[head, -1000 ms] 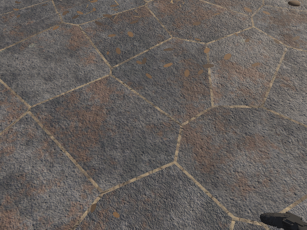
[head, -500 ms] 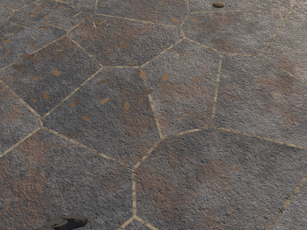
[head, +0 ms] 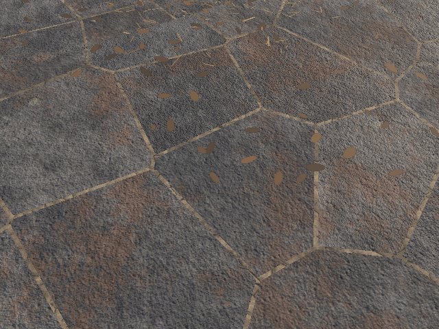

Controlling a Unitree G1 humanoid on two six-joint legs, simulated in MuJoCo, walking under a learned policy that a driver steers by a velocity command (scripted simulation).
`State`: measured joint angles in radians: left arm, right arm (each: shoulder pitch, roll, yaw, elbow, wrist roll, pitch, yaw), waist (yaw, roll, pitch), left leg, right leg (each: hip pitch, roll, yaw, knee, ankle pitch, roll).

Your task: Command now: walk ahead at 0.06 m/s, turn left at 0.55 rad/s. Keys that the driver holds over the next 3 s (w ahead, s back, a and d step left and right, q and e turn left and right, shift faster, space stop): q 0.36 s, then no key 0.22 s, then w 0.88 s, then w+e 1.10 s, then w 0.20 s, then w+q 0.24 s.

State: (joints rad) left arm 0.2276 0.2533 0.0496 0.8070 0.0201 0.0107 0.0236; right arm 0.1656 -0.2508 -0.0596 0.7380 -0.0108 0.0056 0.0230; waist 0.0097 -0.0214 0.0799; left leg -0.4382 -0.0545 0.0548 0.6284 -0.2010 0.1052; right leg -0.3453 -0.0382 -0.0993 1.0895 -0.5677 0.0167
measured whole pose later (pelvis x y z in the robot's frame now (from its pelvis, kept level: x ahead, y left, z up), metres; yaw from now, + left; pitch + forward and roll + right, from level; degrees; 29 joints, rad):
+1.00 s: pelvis +0.08 -0.01 +0.02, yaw +19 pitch +0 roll +1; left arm 0.22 0.29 0.07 0.81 0.04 -0.01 -0.05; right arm 0.42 -0.24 -0.03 0.93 -0.02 -0.06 0.00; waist -0.03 -0.04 0.01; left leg 0.07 -0.06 -0.04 0.19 -0.27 0.06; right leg -0.57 -0.06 -0.04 0.88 -0.23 -0.01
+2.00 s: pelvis +0.59 +0.14 +0.03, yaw +5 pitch +0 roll +1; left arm 0.19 0.28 0.07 0.86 0.03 0.00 -0.05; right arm 0.33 -0.23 -0.05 0.94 -0.02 -0.10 -0.01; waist -0.01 -0.04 0.04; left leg -0.08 -0.01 0.20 0.29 -0.21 0.05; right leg -0.64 -0.08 0.00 1.05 -0.16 -0.05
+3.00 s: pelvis +1.16 +0.06 +0.02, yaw -17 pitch +0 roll +0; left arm 0.22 0.27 0.04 0.81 0.05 -0.05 -0.02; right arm 0.34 -0.25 -0.05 0.88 -0.01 -0.06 0.02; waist -0.01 -0.04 0.04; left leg -0.20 -0.09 -0.01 0.37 -0.16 0.09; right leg -0.48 -0.02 0.03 1.06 -0.30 -0.03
